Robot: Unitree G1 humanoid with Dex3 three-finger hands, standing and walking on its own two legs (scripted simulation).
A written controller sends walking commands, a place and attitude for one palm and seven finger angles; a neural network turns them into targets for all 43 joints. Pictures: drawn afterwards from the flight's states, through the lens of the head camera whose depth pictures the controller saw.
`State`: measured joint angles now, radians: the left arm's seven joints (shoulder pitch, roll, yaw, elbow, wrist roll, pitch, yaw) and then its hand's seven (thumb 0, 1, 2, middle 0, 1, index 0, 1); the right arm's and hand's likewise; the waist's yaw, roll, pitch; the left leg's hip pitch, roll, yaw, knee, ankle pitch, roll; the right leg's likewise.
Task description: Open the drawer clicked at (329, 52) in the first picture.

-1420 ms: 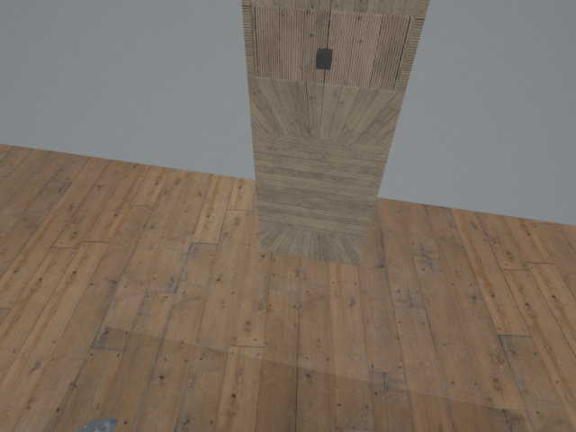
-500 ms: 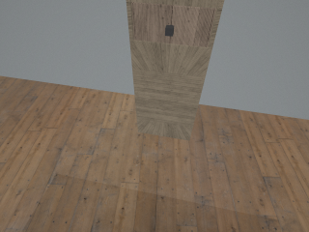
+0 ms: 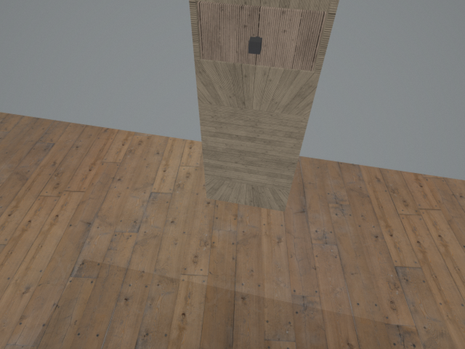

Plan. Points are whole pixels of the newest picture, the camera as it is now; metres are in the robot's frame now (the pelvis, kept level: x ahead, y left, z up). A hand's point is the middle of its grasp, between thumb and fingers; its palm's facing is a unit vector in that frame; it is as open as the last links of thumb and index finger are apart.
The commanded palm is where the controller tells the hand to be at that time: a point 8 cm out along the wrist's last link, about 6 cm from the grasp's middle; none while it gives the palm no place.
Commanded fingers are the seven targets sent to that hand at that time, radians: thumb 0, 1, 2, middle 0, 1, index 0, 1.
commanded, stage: look at it before walking up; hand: left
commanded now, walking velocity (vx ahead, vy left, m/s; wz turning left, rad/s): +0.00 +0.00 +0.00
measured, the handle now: (256, 43) +0.94 -0.02 +0.11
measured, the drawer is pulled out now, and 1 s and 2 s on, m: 0.00 0.00 0.00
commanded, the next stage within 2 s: turn to face it in 0.02 s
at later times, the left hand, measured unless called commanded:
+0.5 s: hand out of the picture +0.07 +0.22 -0.17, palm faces -0.09 -0.95 -0.29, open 7.4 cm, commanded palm none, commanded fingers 0.00 0.90 0.90 -0.20 -0.30 -0.20 -0.30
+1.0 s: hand out of the picture +0.03 +0.13 -0.17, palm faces -0.08 -0.98 -0.16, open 7.4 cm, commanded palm none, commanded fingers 0.00 0.90 0.90 -0.20 -0.30 -0.20 -0.30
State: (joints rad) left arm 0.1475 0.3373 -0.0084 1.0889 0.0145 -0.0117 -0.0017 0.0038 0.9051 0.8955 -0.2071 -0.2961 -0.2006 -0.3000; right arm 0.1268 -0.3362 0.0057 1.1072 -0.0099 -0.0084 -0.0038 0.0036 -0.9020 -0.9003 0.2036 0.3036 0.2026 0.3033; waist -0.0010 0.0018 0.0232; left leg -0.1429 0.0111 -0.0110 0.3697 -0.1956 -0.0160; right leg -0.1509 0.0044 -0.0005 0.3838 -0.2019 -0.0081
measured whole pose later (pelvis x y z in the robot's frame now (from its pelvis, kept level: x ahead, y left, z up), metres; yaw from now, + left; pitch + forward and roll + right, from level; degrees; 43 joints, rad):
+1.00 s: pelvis +0.10 -0.04 -0.01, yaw -9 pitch +0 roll -1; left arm 0.48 0.12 0.02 1.13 0.03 -0.06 0.01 0.00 0.91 0.90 -0.20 -0.30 -0.20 -0.30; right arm 0.24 -0.19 -0.06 1.06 -0.03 0.00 0.01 0.01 -0.91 -0.90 0.20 0.30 0.20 0.30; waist 0.01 0.01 0.00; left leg -0.56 0.10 0.08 1.02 -0.28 -0.02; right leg -0.06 0.05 -0.05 0.37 -0.32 -0.06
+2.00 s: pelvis +0.39 -0.10 -0.01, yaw -9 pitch +0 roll +1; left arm 0.12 0.13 0.05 1.00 0.02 -0.01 0.05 -0.02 0.93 0.90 -0.21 -0.30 -0.20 -0.30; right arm 0.22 -0.18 -0.07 1.05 -0.02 0.07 -0.03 0.00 -0.91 -0.90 0.20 0.30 0.20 0.30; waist -0.01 0.04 0.09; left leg -0.48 0.02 0.02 1.13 -0.45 -0.05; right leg -0.32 -0.07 -0.16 0.52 -0.19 -0.04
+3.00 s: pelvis +0.33 -0.02 -0.01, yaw -9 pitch +0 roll -1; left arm 0.31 0.14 -0.02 1.06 0.02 -0.02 0.04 0.01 0.92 0.90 -0.20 -0.30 -0.20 -0.30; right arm 0.36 -0.15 0.00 1.07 -0.03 0.02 -0.01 0.00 -0.91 -0.90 0.20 0.30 0.20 0.30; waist -0.04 0.03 0.02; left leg -0.33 0.00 0.08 0.57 -0.23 0.05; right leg -0.22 0.01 -0.05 0.56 -0.34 -0.03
